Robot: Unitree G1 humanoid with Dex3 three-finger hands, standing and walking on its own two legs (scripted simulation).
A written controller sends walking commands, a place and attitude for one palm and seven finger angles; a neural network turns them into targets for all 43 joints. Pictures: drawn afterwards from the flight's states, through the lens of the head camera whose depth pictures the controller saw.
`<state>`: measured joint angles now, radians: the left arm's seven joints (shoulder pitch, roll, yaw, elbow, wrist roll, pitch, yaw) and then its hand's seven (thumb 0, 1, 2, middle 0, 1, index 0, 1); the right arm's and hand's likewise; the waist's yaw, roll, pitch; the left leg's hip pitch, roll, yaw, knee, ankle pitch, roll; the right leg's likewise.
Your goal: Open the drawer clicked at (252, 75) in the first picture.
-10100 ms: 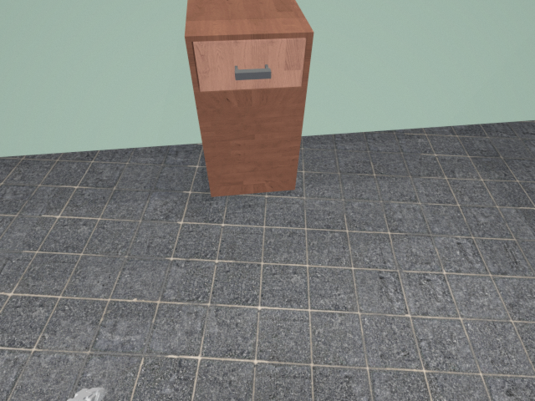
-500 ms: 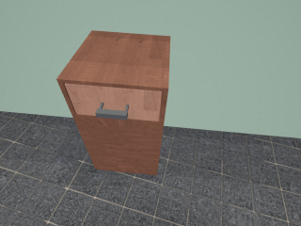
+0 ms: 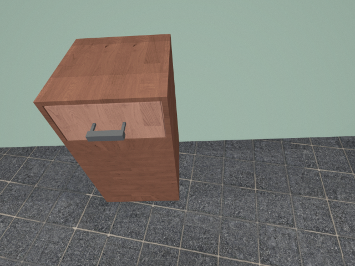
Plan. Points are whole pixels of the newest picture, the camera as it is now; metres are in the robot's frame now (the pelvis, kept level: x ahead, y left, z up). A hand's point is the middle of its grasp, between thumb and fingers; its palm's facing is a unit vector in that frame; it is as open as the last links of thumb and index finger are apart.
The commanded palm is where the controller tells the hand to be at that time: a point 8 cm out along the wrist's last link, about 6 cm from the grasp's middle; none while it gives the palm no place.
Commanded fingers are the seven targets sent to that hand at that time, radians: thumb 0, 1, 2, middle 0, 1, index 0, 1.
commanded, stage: come to a stop and stand still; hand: left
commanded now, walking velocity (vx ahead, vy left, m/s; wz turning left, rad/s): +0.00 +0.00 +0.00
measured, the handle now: (107, 130) +0.55 +0.29 -0.08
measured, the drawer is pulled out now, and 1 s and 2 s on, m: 0.00 0.00 0.00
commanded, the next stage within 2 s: look again from close up in 0.46 s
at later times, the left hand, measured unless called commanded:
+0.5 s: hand out of the picture +0.00 +0.13 -0.16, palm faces +0.07 -0.98 -0.21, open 7.3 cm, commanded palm none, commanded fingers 0.00 0.90 0.90 -0.20 -0.30 -0.20 -0.30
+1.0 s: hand out of the picture -0.01 +0.19 -0.17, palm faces +0.04 -0.98 -0.18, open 7.4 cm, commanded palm none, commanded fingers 0.00 0.90 0.90 -0.20 -0.30 -0.20 -0.30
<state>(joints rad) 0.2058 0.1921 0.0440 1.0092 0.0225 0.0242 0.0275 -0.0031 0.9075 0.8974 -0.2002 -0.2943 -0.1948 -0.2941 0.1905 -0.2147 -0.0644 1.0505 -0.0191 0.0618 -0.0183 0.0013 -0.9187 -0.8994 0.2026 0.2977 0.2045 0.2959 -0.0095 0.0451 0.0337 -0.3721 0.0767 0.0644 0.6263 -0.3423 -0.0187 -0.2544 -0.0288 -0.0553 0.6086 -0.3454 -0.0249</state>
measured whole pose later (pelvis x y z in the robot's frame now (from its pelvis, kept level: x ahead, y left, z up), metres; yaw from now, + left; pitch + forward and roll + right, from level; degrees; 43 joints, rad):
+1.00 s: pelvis -0.01 +0.02 +0.01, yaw +0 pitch -1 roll +0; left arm 0.30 0.15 -0.01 1.09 0.01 0.00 0.03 0.00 0.91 0.90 -0.20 -0.29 -0.20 -0.29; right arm 0.32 -0.15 0.02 1.08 -0.02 -0.02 -0.04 0.02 -0.94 -0.90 0.20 0.30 0.20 0.30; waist 0.01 0.00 0.00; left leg -0.18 -0.02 0.06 0.48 -0.30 0.04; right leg -0.20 -0.02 -0.06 0.48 -0.27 -0.01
